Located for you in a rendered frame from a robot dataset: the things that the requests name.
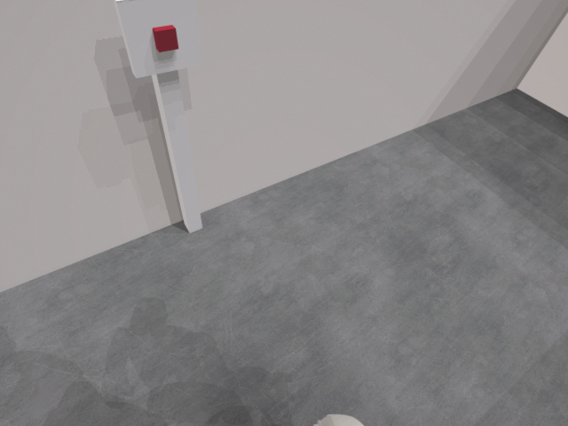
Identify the button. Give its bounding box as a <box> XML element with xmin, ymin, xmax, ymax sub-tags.
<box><xmin>153</xmin><ymin>25</ymin><xmax>178</xmax><ymax>52</ymax></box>

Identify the panel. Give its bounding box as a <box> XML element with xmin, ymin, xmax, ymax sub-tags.
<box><xmin>114</xmin><ymin>0</ymin><xmax>202</xmax><ymax>233</ymax></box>

